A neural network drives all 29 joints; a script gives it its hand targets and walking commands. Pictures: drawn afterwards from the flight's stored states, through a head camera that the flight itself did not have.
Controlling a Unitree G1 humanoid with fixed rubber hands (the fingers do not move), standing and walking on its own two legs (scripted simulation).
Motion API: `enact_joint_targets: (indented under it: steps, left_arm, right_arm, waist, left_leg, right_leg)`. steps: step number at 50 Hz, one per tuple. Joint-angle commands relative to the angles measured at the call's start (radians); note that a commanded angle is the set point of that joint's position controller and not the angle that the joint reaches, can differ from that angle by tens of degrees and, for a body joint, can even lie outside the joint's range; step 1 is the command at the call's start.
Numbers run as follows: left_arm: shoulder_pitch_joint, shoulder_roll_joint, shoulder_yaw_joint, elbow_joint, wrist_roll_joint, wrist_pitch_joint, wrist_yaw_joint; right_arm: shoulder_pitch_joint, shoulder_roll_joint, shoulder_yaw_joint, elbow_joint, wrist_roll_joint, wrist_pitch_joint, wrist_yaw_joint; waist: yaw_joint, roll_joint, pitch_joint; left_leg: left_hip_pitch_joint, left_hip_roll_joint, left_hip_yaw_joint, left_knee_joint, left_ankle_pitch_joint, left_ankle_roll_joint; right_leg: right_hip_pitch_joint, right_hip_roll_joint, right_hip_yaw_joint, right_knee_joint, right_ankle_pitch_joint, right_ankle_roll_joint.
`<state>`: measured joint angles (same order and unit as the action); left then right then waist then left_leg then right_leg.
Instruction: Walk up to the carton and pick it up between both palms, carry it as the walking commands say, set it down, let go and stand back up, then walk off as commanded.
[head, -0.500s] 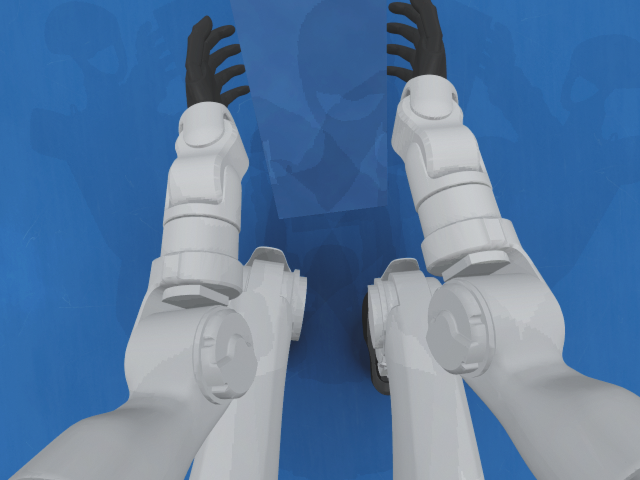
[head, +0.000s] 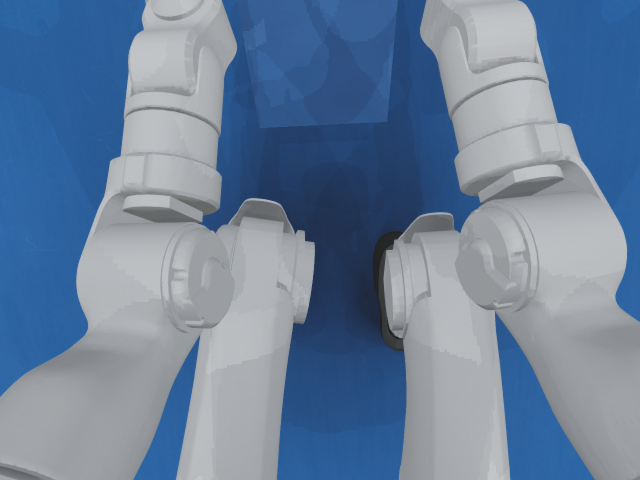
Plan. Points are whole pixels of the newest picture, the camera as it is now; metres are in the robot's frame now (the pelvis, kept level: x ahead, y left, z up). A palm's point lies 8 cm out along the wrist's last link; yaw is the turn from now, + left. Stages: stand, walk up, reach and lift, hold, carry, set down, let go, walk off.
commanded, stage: set down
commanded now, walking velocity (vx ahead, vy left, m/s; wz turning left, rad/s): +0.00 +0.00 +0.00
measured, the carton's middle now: out of the picture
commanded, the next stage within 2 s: none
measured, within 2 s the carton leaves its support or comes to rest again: neither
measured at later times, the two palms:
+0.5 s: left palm out of the picture +0.57 +0.17 -0.15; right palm out of the picture +0.60 -0.07 -0.16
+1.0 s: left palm out of the picture +0.58 +0.17 -0.16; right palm out of the picture +0.61 -0.07 -0.16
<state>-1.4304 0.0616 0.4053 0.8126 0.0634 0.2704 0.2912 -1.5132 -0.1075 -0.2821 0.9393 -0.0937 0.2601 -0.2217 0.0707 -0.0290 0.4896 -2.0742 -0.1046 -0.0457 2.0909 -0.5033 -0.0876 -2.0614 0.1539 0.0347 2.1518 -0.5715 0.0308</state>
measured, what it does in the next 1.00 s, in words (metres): shifts its weight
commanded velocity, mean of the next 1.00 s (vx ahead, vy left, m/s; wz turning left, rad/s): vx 0.00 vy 0.00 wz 0.00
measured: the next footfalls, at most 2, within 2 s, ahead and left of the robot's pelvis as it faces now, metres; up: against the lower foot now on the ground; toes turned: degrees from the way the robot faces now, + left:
none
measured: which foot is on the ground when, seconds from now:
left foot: down 0.00-1.00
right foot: down 0.00-1.00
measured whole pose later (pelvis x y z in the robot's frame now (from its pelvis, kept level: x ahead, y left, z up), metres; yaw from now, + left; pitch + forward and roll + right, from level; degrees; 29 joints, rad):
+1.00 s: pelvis +0.06 +0.00 -0.01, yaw +0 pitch +43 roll +3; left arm -1.32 0.02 0.61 0.77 0.21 0.13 0.03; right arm -1.41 -0.03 -0.41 0.91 -0.24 0.10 -0.11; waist 0.06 -0.02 0.20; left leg -2.28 -0.09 -0.04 2.15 -0.63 -0.08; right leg -2.26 0.16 0.03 2.21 -0.70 0.02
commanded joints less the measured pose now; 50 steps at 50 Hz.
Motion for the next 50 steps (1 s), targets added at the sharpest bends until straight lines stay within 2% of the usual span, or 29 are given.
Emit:
enact_joint_targets:
  steps: [1, 5, 6, 8, 9, 10, 11, 14, 15, 18, 21, 23, 24, 25, 26, 28, 29, 30, 33, 34, 37, 38, 42, 43, 45, 46, 47, 48, 50]
  left_arm:
    - [-0.693, -0.949, -0.421, -0.053, -0.088, -0.029, -0.415]
    - [-0.684, -0.932, -0.381, 0.039, -0.069, -0.009, -0.419]
    - [-0.689, -0.920, -0.354, 0.040, -0.052, -0.006, -0.423]
    - [-0.621, -0.925, -0.315, 0.100, -0.035, 0.002, -0.437]
    - [-0.621, -0.906, -0.303, 0.117, -0.028, 0.003, -0.444]
    - [-0.590, -0.891, -0.264, 0.123, -0.007, 0.004, -0.447]
    - [-0.596, -0.884, -0.264, 0.116, -0.014, 0.002, -0.450]
    - [-0.526, -0.876, -0.248, 0.117, 0.029, -0.008, -0.454]
    - [-0.479, -0.901, -0.245, 0.106, 0.041, -0.012, -0.454]
    - [-0.380, -0.914, -0.253, 0.126, 0.035, -0.021, -0.457]
    - [-0.311, -0.881, -0.239, 0.129, 0.070, -0.031, -0.459]
    - [-0.281, -0.879, -0.255, 0.111, 0.076, -0.037, -0.460]
    - [-0.254, -0.921, -0.266, 0.124, 0.059, -0.038, -0.464]
    - [-0.237, -0.907, -0.262, 0.108, 0.063, -0.044, -0.464]
    - [-0.214, -0.895, -0.255, 0.126, 0.080, -0.040, -0.469]
    - [-0.192, -0.894, -0.260, 0.128, 0.070, -0.045, -0.465]
    - [-0.200, -0.875, -0.253, 0.106, 0.088, -0.050, -0.464]
    - [-0.174, -0.873, -0.248, 0.128, 0.088, -0.049, -0.461]
    - [-0.154, -0.853, -0.224, 0.152, 0.106, -0.043, -0.466]
    - [-0.145, -0.844, -0.228, 0.145, 0.105, -0.045, -0.468]
    - [-0.129, -0.819, -0.203, 0.158, 0.115, -0.042, -0.468]
    - [-0.149, -0.807, -0.206, 0.160, 0.114, -0.042, -0.468]
    - [-0.135, -0.799, -0.192, 0.142, 0.138, -0.047, -0.465]
    - [-0.137, -0.804, -0.184, 0.169, 0.136, -0.050, -0.466]
    - [-0.138, -0.815, -0.177, 0.183, 0.127, -0.043, -0.472]
    - [-0.123, -0.790, -0.174, 0.179, 0.147, -0.047, -0.463]
    - [-0.110, -0.783, -0.152, 0.191, 0.167, -0.045, -0.458]
    - [-0.134, -0.784, -0.160, 0.167, 0.152, -0.050, -0.461]
    - [-0.137, -0.794, -0.181, 0.180, 0.139, -0.051, -0.460]
  right_arm:
    - [-0.642, 0.944, 0.386, -0.112, 0.066, -0.041, 0.299]
    - [-0.625, 0.888, 0.332, -0.002, 0.050, -0.023, 0.312]
    - [-0.591, 0.861, 0.281, 0.044, 0.014, -0.017, 0.319]
    - [-0.554, 0.856, 0.255, 0.065, -0.003, -0.013, 0.335]
    - [-0.525, 0.833, 0.226, 0.104, -0.031, -0.009, 0.345]
    - [-0.526, 0.841, 0.226, 0.097, -0.031, -0.006, 0.348]
    - [-0.507, 0.840, 0.209, 0.106, -0.042, -0.007, 0.343]
    - [-0.411, 0.864, 0.163, 0.139, -0.090, -0.011, 0.354]
    - [-0.406, 0.887, 0.179, 0.116, -0.080, -0.021, 0.354]
    - [-0.306, 0.889, 0.195, 0.140, -0.097, -0.034, 0.350]
    - [-0.251, 0.909, 0.206, 0.144, -0.090, -0.044, 0.344]
    - [-0.228, 0.908, 0.227, 0.124, -0.087, -0.053, 0.331]
    - [-0.219, 0.891, 0.239, 0.107, -0.091, -0.060, 0.324]
    - [-0.177, 0.900, 0.238, 0.133, -0.095, -0.057, 0.321]
    - [-0.174, 0.906, 0.258, 0.112, -0.084, -0.058, 0.317]
    - [-0.182, 0.886, 0.261, 0.093, -0.078, -0.067, 0.308]
    - [-0.153, 0.910, 0.253, 0.106, -0.077, -0.065, 0.311]
    - [-0.139, 0.891, 0.244, 0.129, -0.087, -0.064, 0.303]
    - [-0.129, 0.863, 0.252, 0.115, -0.086, -0.065, 0.299]
    - [-0.105, 0.873, 0.235, 0.120, -0.108, -0.061, 0.297]
    - [-0.092, 0.839, 0.231, 0.135, -0.113, -0.060, 0.290]
    - [-0.094, 0.820, 0.217, 0.144, -0.126, -0.059, 0.283]
    - [-0.093, 0.840, 0.221, 0.162, -0.112, -0.058, 0.295]
    - [-0.099, 0.817, 0.217, 0.149, -0.129, -0.066, 0.293]
    - [-0.088, 0.778, 0.193, 0.160, -0.152, -0.068, 0.289]
    - [-0.090, 0.799, 0.194, 0.147, -0.135, -0.072, 0.292]
    - [-0.088, 0.798, 0.186, 0.167, -0.140, -0.071, 0.298]
    - [-0.095, 0.799, 0.188, 0.169, -0.145, -0.071, 0.301]
    - [-0.084, 0.781, 0.181, 0.168, -0.147, -0.076, 0.299]
  waist:
    - [0.041, -0.038, -1.723]
    - [0.030, 0.004, -1.562]
    - [-0.014, 0.003, -1.455]
    - [-0.018, -0.003, -1.388]
    - [-0.040, -0.019, -1.324]
    - [0.015, -0.035, -1.288]
    - [-0.012, -0.056, -1.257]
    - [-0.032, -0.060, -1.163]
    - [-0.008, -0.051, -1.191]
    - [-0.036, -0.061, -1.226]
    - [0.016, -0.043, -1.207]
    - [0.021, -0.038, -1.224]
    - [-0.025, -0.066, -1.246]
    - [-0.020, -0.083, -1.232]
    - [0.015, -0.072, -1.219]
    - [0.005, -0.070, -1.244]
    - [0.029, -0.038, -1.202]
    - [0.007, -0.065, -1.232]
    - [0.021, -0.052, -1.204]
    - [-0.004, -0.078, -1.166]
    - [0.014, -0.068, -1.170]
    - [-0.009, -0.074, -1.169]
    - [0.029, -0.054, -1.141]
    - [0.011, -0.086, -1.154]
    - [-0.023, -0.069, -1.146]
    - [0.018, -0.033, -1.116]
    - [0.021, -0.045, -1.112]
    - [0.014, -0.066, -1.098]
    - [-0.010, -0.038, -1.111]
  left_leg:
    - [0.589, -0.044, 0.149, -0.133, 0.224, 0.057]
    - [0.560, -0.036, 0.153, -0.140, 0.113, 0.049]
    - [0.509, -0.040, 0.140, -0.151, 0.077, 0.049]
    - [0.493, -0.033, 0.132, -0.136, 0.087, 0.055]
    - [0.445, -0.032, 0.124, -0.142, 0.060, 0.055]
    - [0.412, -0.030, 0.140, -0.137, 0.058, 0.060]
    - [0.398, -0.033, 0.122, -0.138, 0.063, 0.064]
    - [0.383, -0.043, 0.117, -0.139, 0.128, 0.062]
    - [0.392, -0.049, 0.121, -0.115, 0.194, 0.064]
    - [0.403, -0.055, 0.112, -0.104, 0.280, 0.054]
    - [0.371, -0.062, 0.122, -0.092, 0.349, 0.052]
    - [0.362, -0.062, 0.129, -0.077, 0.383, 0.045]
    - [0.374, -0.068, 0.115, -0.074, 0.402, 0.043]
    - [0.348, -0.067, 0.118, -0.075, 0.384, 0.043]
    - [0.316, -0.061, 0.129, -0.066, 0.387, 0.042]
    - [0.355, -0.071, 0.116, -0.069, 0.403, 0.042]
    - [0.330, -0.066, 0.128, -0.077, 0.390, 0.041]
    - [0.341, -0.064, 0.126, -0.073, 0.373, 0.039]
    - [0.316, -0.065, 0.126, -0.077, 0.352, 0.040]
    - [0.283, -0.063, 0.124, -0.078, 0.355, 0.038]
    - [0.275, -0.060, 0.131, -0.081, 0.312, 0.034]
    - [0.274, -0.058, 0.126, -0.082, 0.297, 0.034]
    - [0.258, -0.057, 0.133, -0.081, 0.311, 0.037]
    - [0.258, -0.057, 0.116, -0.085, 0.317, 0.039]
    - [0.259, -0.056, 0.122, -0.076, 0.302, 0.030]
    - [0.279, -0.057, 0.122, -0.088, 0.310, 0.034]
    - [0.288, -0.057, 0.112, -0.094, 0.305, 0.041]
    - [0.246, -0.055, 0.118, -0.082, 0.294, 0.039]
    - [0.281, -0.052, 0.109, -0.087, 0.312, 0.035]
  right_leg:
    - [0.556, 0.030, -0.050, -0.227, 0.190, -0.029]
    - [0.431, 0.025, -0.068, -0.220, 0.055, -0.040]
    - [0.375, 0.029, -0.082, -0.220, 0.031, -0.045]
    - [0.354, 0.024, -0.081, -0.210, 0.029, -0.053]
    - [0.299, 0.023, -0.093, -0.206, 0.009, -0.054]
    - [0.308, 0.021, -0.072, -0.225, -0.010, -0.051]
    - [0.285, 0.024, -0.082, -0.211, 0.003, -0.056]
    - [0.205, 0.033, -0.085, -0.213, 0.067, -0.046]
    - [0.220, 0.037, -0.071, -0.206, 0.128, -0.041]
    - [0.261, 0.035, -0.080, -0.183, 0.237, -0.037]
    - [0.238, 0.043, -0.063, -0.175, 0.311, -0.025]
    - [0.272, 0.046, -0.054, -0.180, 0.352, -0.019]
    - [0.289, 0.049, -0.070, -0.166, 0.380, -0.016]
    - [0.310, 0.048, -0.064, -0.174, 0.380, -0.013]
    - [0.317, 0.049, -0.046, -0.177, 0.398, -0.012]
    - [0.294, 0.050, -0.058, -0.160, 0.389, -0.010]
    - [0.271, 0.057, -0.048, -0.172, 0.383, -0.014]
    - [0.312, 0.053, -0.054, -0.176, 0.377, -0.008]
    - [0.302, 0.052, -0.045, -0.182, 0.362, -0.009]
    - [0.290, 0.053, -0.049, -0.186, 0.380, -0.005]
    - [0.305, 0.052, -0.041, -0.191, 0.343, -0.006]
    - [0.301, 0.047, -0.044, -0.190, 0.334, -0.011]
    - [0.288, 0.047, -0.026, -0.191, 0.356, -0.012]
    - [0.286, 0.048, -0.043, -0.183, 0.358, -0.006]
    - [0.282, 0.043, -0.042, -0.191, 0.338, -0.011]
    - [0.233, 0.046, -0.038, -0.190, 0.324, -0.010]
    - [0.225, 0.047, -0.041, -0.193, 0.310, -0.009]
    - [0.241, 0.045, -0.034, -0.192, 0.319, -0.014]
    - [0.219, 0.046, -0.045, -0.186, 0.319, -0.013]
